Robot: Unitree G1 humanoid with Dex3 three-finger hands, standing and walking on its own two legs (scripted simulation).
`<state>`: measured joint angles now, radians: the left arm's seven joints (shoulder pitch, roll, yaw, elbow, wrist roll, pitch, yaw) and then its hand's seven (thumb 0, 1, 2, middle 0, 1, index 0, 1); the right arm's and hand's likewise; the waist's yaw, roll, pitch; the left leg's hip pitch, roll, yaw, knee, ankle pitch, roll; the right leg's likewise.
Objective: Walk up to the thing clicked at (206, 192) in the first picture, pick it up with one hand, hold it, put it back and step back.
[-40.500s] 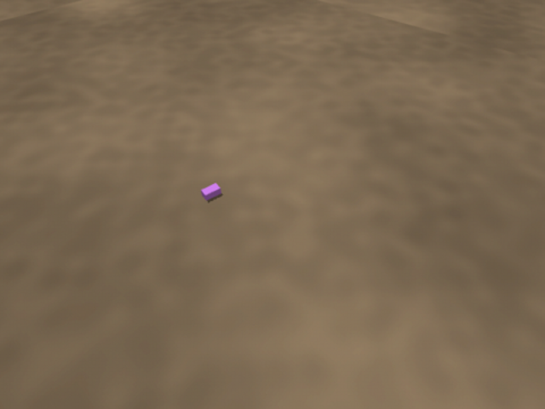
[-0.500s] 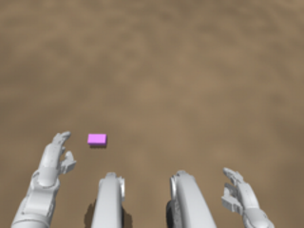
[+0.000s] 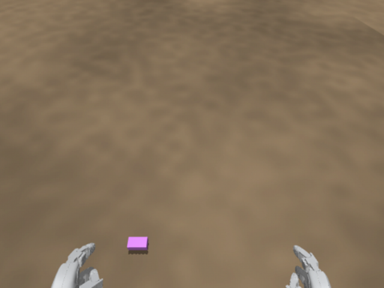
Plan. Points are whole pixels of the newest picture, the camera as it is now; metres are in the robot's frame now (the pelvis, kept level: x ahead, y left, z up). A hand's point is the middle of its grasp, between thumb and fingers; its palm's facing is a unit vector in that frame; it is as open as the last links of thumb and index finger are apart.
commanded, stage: home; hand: left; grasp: from above
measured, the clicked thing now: (138, 243) +0.47 +0.22 -0.68
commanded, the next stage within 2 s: none
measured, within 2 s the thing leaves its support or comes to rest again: neither
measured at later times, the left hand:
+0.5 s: hand out of the picture +0.16 +0.18 -0.03, palm faces +0.07 -0.98 -0.19, open 7.4 cm
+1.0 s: hand out of the picture +0.16 +0.18 -0.03, palm faces +0.06 -0.98 -0.19, open 7.4 cm
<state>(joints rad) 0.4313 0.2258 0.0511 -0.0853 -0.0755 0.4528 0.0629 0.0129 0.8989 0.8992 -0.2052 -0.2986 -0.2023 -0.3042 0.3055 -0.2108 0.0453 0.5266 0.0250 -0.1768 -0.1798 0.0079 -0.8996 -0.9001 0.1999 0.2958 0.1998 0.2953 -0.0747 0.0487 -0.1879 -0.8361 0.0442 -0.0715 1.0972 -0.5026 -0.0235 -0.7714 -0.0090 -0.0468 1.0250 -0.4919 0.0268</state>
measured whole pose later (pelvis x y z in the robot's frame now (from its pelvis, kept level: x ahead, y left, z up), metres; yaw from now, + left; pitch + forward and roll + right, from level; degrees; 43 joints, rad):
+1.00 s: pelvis +0.00 +0.00 +0.01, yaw +1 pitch +9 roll -3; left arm 0.50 0.22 0.03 -0.13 -0.06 0.45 0.01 0.01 0.90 0.90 -0.20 -0.30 -0.20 -0.30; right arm 0.30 -0.22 0.03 0.54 0.00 -0.25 -0.19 0.01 -0.90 -0.90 0.20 0.30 0.20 0.30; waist -0.05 0.05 -0.16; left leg -0.70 0.04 -0.07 1.02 -0.48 -0.03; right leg -0.64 -0.02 -0.05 0.95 -0.47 0.03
